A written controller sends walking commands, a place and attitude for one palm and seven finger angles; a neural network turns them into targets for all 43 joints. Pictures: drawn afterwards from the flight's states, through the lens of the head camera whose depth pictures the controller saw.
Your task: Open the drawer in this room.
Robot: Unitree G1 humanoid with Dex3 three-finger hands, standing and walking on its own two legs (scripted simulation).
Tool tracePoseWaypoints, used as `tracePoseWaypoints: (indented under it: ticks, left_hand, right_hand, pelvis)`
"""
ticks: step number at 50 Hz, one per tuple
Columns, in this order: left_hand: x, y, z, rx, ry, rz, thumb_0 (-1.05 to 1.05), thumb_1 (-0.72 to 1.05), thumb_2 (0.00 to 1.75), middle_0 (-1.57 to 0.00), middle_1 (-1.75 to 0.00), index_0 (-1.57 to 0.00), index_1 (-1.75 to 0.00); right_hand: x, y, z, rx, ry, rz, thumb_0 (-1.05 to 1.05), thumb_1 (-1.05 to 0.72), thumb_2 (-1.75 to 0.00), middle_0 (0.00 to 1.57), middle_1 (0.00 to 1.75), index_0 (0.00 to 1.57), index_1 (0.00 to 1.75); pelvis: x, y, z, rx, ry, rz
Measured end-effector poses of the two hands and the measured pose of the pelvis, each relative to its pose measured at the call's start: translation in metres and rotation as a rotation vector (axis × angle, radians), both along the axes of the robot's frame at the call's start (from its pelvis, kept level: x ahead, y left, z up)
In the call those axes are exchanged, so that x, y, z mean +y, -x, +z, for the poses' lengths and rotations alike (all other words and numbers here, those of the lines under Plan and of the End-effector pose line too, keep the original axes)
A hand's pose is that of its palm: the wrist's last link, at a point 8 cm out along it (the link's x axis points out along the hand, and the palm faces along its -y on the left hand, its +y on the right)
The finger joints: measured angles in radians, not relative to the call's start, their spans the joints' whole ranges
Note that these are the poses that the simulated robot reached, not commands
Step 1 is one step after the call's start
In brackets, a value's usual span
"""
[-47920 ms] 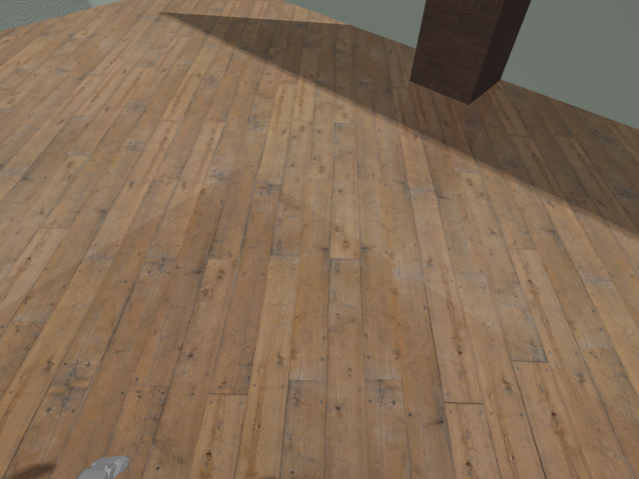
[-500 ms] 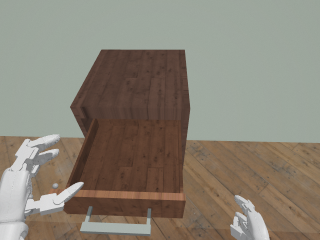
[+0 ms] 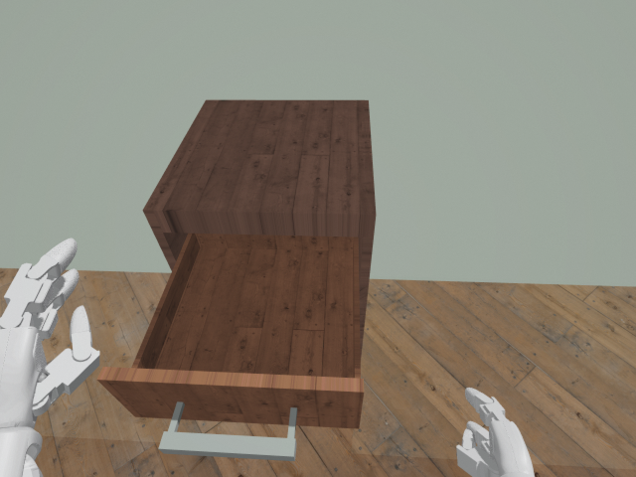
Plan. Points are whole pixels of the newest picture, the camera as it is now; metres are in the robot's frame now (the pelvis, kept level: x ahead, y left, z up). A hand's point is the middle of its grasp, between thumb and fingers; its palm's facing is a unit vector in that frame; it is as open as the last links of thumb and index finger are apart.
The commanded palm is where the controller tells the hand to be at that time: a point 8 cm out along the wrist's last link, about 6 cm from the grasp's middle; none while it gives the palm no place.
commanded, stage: step back with the hand held close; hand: left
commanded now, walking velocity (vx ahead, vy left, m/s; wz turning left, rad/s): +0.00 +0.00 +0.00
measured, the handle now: (232, 429) +0.22 +0.17 -0.14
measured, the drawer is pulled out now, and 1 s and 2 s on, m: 0.30 0.30 0.30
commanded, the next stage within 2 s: stop stepping back and stand still in 1.50 s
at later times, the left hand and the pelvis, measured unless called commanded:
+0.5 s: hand (65, 386) +0.15 +0.25 +0.15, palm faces +0.29 -0.81 -0.51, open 7.4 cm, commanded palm +0.09 +0.29 +0.17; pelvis -0.03 +0.01 +0.00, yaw +1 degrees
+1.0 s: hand (33, 422) +0.12 +0.25 +0.16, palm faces +0.33 -0.83 -0.46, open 7.4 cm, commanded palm +0.05 +0.30 +0.17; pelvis -0.08 +0.01 -0.02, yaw +1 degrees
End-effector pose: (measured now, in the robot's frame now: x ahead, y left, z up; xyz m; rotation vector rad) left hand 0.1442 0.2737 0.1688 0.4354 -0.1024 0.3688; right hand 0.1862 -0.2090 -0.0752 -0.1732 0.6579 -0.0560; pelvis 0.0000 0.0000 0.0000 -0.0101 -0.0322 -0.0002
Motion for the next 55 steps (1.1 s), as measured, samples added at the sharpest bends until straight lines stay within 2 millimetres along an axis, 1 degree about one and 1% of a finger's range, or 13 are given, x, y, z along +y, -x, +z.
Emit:
tracePoseWaypoints:
  ticks: [4,8,10,16,19,23,29,35,40,45,50,53,55]
  left_hand:
    - [-0.001,0.000,0.002,-0.004,-0.011,0.002,0.01,0.88,0.89,-0.21,-0.31,-0.22,-0.31]
    - [0.004,-0.001,0.016,-0.048,-0.076,-0.001,0.01,0.89,0.89,-0.22,-0.30,-0.22,-0.31]
    - [0.005,-0.001,0.018,-0.054,-0.098,-0.008,0.01,0.89,0.89,-0.21,-0.30,-0.22,-0.31]
    - [-0.001,0.006,0.004,0.034,-0.092,-0.067,0.01,0.90,0.89,-0.21,-0.30,-0.21,-0.30]
    - [0.001,0.012,-0.001,0.068,-0.095,-0.083,0.01,0.89,0.89,-0.21,-0.30,-0.22,-0.30]
    - [0.008,0.021,0.000,0.062,-0.113,-0.081,0.01,0.89,0.89,-0.22,-0.30,-0.22,-0.30]
    - [0.018,0.034,0.005,0.006,-0.121,-0.070,0.01,0.89,0.89,-0.22,-0.30,-0.22,-0.30]
    - [0.022,0.047,0.002,-0.031,-0.111,-0.075,0.01,0.89,0.89,-0.21,-0.30,-0.22,-0.30]
    - [0.023,0.055,0.002,-0.058,-0.136,-0.084,0.01,0.89,0.89,-0.21,-0.30,-0.22,-0.30]
    - [0.020,0.059,0.005,-0.092,-0.151,-0.095,0.01,0.89,0.89,-0.21,-0.30,-0.22,-0.30]
    - [0.016,0.061,0.006,-0.134,-0.131,-0.114,0.01,0.89,0.89,-0.21,-0.30,-0.22,-0.30]
    - [0.018,0.062,0.004,-0.160,-0.107,-0.125,0.01,0.89,0.89,-0.22,-0.30,-0.22,-0.30]
    - [0.023,0.063,0.001,-0.166,-0.098,-0.127,0.01,0.89,0.89,-0.22,-0.30,-0.22,-0.30]
  right_hand:
    - [-0.005,0.002,-0.002,0.010,0.001,-0.009,0.01,-0.90,-0.90,0.20,0.30,0.20,0.30]
    - [-0.009,0.006,-0.002,0.027,0.003,-0.011,0.01,-0.90,-0.90,0.20,0.30,0.20,0.30]
    - [-0.013,0.008,-0.003,0.049,0.011,-0.018,0.01,-0.90,-0.90,0.21,0.30,0.20,0.30]
    - [-0.026,0.019,-0.006,0.099,0.044,-0.074,0.01,-0.90,-0.90,0.21,0.30,0.20,0.30]
    - [-0.029,0.025,-0.006,0.110,0.059,-0.100,0.01,-0.90,-0.90,0.20,0.30,0.20,0.30]
    - [-0.026,0.033,-0.005,0.114,0.074,-0.111,0.01,-0.91,-0.90,0.20,0.30,0.20,0.30]
    - [-0.014,0.043,-0.001,0.099,0.075,-0.099,0.01,-0.91,-0.90,0.20,0.30,0.20,0.30]
    - [-0.002,0.054,0.002,0.073,0.074,-0.078,0.01,-0.90,-0.90,0.21,0.30,0.20,0.30]
    - [0.003,0.064,0.002,0.051,0.076,-0.060,0.01,-0.90,-0.90,0.21,0.30,0.20,0.30]
    - [0.001,0.075,-0.001,0.049,0.075,-0.056,0.01,-0.90,-0.90,0.21,0.30,0.20,0.30]
    - [-0.008,0.088,-0.005,0.080,0.091,-0.072,0.01,-0.90,-0.90,0.21,0.30,0.20,0.30]
    - [-0.013,0.096,-0.007,0.116,0.119,-0.090,0.01,-0.90,-0.90,0.21,0.30,0.20,0.30]
    - [-0.014,0.101,-0.008,0.141,0.142,-0.105,0.01,-0.90,-0.90,0.21,0.30,0.20,0.30]
  pelvis:
    - [-0.002,0.000,0.000,0.000,-0.001,0.000]
    - [-0.005,0.003,0.000,0.023,0.007,0.017]
    - [-0.005,0.006,0.000,0.039,0.010,0.019]
    - [0.001,0.015,-0.001,0.076,0.012,0.016]
    - [0.004,0.020,-0.002,0.085,0.012,0.018]
    - [0.007,0.028,-0.004,0.089,0.013,0.021]
    - [0.012,0.042,-0.006,0.091,0.017,0.020]
    - [0.016,0.056,-0.008,0.094,0.022,0.017]
    - [0.017,0.065,-0.012,0.093,0.019,0.011]
    - [0.015,0.071,-0.015,0.089,0.024,0.008]
    - [0.014,0.075,-0.017,0.094,0.040,0.019]
    - [0.016,0.077,-0.018,0.094,0.047,0.040]
    - [0.020,0.078,-0.019,0.094,0.053,0.054]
